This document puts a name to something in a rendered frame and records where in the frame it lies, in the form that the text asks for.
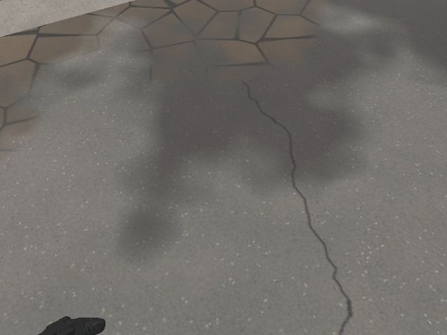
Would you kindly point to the robot left hand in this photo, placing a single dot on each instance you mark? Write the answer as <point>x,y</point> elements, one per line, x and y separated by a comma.
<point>78,326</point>

